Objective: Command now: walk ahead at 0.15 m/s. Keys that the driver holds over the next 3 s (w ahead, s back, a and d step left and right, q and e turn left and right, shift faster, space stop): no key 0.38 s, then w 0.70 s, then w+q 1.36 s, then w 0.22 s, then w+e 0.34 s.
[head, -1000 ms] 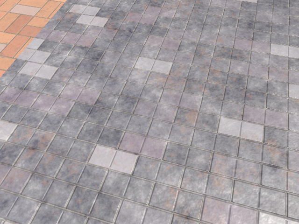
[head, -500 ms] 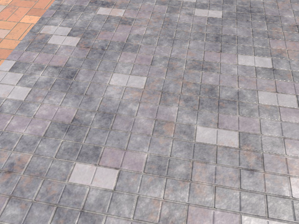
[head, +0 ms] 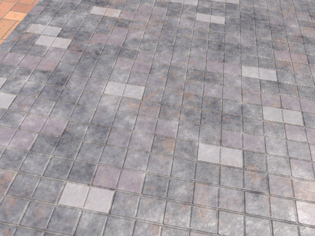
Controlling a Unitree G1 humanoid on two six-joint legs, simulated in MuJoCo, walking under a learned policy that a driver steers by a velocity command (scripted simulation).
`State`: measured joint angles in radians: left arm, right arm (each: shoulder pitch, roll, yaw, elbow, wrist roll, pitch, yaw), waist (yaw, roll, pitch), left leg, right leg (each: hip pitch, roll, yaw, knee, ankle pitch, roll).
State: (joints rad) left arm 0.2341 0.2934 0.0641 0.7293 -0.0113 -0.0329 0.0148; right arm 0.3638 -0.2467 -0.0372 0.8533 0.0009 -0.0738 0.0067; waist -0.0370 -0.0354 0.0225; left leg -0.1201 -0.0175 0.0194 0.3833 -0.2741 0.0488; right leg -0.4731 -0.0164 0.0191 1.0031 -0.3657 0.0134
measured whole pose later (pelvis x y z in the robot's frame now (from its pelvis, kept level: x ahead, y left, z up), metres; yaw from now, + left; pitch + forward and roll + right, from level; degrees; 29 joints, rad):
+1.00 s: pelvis +0.29 -0.07 +0.00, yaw +1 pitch +0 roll -1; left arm 0.21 0.25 0.05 0.87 0.00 -0.09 -0.03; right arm 0.30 -0.29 -0.06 0.89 0.03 -0.09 -0.01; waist 0.00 0.04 0.02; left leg -0.47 0.09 -0.01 1.13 -0.30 0.03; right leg -0.20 0.04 -0.05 0.39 -0.20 -0.06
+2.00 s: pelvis +0.86 +0.01 -0.01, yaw +28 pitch +1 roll -1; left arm 0.18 0.27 0.05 0.76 0.01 -0.10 -0.01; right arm 0.32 -0.31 -0.06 0.72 0.03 -0.02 -0.01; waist -0.01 0.04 0.02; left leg -0.47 0.00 -0.08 1.17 -0.36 0.02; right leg -0.28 0.03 -0.04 0.44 -0.18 -0.03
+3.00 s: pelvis +1.31 +0.36 -0.02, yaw +42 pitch +2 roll +0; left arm 0.16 0.30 0.05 0.71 -0.02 -0.08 -0.05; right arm 0.32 -0.30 -0.04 0.76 0.01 -0.07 0.00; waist -0.02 0.00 0.04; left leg -0.24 -0.04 -0.05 1.11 -0.45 0.02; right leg -0.44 0.07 -0.01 0.56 -0.16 -0.08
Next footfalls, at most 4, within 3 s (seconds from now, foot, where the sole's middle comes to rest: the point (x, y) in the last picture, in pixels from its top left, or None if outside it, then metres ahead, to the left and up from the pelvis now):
0.20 right None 0.18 -0.13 -0.78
0.46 left None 0.11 0.11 -0.78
0.84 right None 0.33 -0.16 -0.78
1.34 left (131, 198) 0.66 0.08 -0.78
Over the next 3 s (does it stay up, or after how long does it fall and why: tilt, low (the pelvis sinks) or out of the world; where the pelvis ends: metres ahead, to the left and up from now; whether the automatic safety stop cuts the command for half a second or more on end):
stays up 1.31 0.36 -0.02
